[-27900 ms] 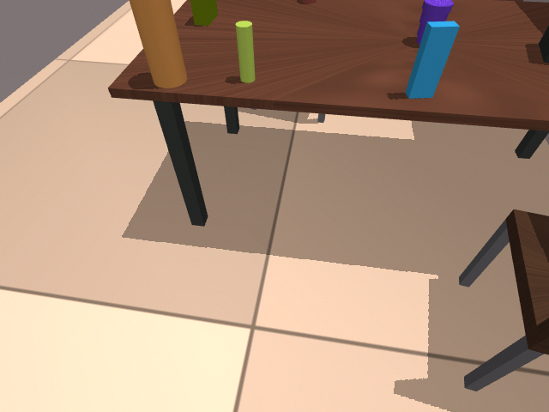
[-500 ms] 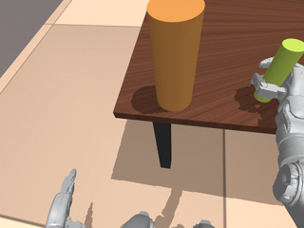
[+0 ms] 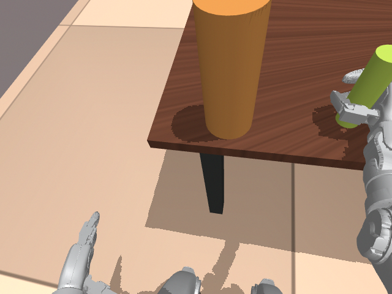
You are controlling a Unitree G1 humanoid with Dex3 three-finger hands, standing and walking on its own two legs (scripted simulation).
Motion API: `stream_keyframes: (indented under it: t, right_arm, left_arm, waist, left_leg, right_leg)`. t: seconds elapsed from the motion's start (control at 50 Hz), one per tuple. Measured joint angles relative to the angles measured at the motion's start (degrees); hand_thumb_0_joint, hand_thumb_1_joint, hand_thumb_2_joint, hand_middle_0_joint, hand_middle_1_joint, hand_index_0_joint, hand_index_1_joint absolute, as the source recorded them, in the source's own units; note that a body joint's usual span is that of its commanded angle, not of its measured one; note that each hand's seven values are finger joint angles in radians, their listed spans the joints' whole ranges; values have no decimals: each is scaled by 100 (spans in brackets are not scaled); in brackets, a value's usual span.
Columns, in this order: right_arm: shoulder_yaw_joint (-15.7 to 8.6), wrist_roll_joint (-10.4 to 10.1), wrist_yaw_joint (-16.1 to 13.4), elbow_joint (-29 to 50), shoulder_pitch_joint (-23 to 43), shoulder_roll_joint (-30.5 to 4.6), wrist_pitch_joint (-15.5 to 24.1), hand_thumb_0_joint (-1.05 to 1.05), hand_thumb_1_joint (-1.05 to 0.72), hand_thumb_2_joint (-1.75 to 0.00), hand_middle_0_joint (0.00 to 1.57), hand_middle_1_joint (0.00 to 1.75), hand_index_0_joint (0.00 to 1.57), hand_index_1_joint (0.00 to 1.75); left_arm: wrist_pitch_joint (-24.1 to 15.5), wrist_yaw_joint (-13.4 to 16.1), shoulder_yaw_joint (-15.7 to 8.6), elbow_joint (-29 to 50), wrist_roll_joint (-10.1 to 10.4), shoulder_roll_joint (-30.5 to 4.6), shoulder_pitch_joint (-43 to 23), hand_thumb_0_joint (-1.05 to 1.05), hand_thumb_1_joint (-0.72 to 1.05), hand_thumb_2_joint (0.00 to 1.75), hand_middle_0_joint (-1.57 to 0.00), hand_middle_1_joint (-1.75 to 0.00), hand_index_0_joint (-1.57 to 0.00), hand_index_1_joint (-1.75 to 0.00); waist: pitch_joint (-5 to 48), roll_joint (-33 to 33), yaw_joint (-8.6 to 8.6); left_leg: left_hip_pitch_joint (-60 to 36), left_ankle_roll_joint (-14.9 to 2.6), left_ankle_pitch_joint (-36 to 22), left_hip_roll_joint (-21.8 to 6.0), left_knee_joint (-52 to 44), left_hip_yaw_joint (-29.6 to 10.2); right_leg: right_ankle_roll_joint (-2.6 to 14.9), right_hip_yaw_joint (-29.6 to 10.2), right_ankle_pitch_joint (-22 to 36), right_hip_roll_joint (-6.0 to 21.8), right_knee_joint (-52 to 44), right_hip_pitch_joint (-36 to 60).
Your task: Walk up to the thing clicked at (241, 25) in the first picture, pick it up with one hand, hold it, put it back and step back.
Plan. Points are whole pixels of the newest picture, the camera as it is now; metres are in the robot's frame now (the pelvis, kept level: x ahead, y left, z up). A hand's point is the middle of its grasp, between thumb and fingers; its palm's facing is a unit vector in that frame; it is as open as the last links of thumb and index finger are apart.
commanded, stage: open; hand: right
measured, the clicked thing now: (366, 91) +0.51 -0.22 +0.11
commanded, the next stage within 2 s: withdraw in 0.32 s
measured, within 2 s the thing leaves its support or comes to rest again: neither
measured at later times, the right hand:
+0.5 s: hand (352, 100) +0.51 -0.20 +0.08, palm faces +0.16 +0.99 +0.00, open 14.1 cm
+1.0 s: hand out of the picture +0.49 -0.29 +0.21, palm faces +0.25 +0.95 -0.17, open 17.1 cm
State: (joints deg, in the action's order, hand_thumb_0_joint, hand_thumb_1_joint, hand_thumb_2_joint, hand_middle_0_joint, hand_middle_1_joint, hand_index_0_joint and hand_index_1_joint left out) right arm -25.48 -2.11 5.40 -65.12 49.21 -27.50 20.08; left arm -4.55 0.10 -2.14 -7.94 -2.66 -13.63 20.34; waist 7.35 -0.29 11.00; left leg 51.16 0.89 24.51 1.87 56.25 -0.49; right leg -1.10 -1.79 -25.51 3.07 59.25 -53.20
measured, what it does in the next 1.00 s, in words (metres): stands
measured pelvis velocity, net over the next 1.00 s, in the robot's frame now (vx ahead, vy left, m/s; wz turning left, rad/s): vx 0.02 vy -0.01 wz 0.00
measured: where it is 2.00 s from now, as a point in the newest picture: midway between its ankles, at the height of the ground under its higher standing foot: outside the picture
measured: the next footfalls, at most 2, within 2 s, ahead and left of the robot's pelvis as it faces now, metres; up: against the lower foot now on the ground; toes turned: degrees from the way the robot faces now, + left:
none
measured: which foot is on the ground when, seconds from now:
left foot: down 0.00-1.00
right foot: down 0.00-1.00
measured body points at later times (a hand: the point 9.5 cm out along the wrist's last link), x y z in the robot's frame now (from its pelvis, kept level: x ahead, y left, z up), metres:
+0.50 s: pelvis +0.01 +0.00 +0.00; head +0.11 -0.03 +0.44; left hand +0.15 +0.26 -0.02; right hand +0.49 -0.26 +0.08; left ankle +0.02 +0.13 -0.67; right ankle +0.02 -0.13 -0.67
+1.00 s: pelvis +0.02 -0.01 +0.04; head +0.07 -0.01 +0.48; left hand +0.17 +0.24 -0.02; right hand +0.47 -0.34 +0.22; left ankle +0.02 +0.13 -0.67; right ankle +0.02 -0.13 -0.67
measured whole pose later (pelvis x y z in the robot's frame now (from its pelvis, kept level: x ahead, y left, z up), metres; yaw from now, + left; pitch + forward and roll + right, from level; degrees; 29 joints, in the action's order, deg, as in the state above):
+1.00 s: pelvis +0.02 -0.01 +0.04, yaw +0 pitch +12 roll +1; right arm -23.0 0.2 10.0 -65.2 53.1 -38.7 4.6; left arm -2.6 0.3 0.9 -16.1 1.2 -13.1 19.6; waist 6.7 -1.6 6.1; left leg 35.3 1.6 20.6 0.6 43.4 -1.9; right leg -0.3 0.0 -21.5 2.1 45.9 -36.8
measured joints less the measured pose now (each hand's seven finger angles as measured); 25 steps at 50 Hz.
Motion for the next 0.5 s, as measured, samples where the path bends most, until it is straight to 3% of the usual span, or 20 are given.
stream_keyframes:
  t: [0.14, 0.28, 0.5]
  right_arm:
    - [-29, -9, 4, 52, -58, 14, -110, 0, 6, -63, 104, 84, 104, 84]
    - [-37, -16, 3, 168, -136, 63, -107, 0, 28, -35, 88, 61, 88, 61]
    - [-44, 0, -6, 224, -179, 91, -131, -1, 43, -22, 56, 40, 56, 39]
  left_arm:
    - [39, -2, -14, 62, 18, -13, 71, -1, -52, 4, -6, -5, -7, -5]
    - [69, 6, -17, 42, 23, -19, 48, -1, -53, 5, -6, -5, -6, -5]
    - [133, -12, -3, 48, 32, 7, 25, -1, -53, 5, -5, -5, -6, -5]
  waist:
    - [-2, -9, 10]
    - [9, -4, 5]
    - [7, -9, -12]
  left_leg:
    - [4, -1, 21, 3, 16, 1]
    - [-17, 3, 42, 7, 22, -9]
    - [-87, 19, 39, 3, -23, -16]
  right_leg:
    - [-1, -1, -21, 3, 17, -3]
    - [1, 8, -50, 8, 27, 19]
    - [18, 16, -58, 5, 1, 82]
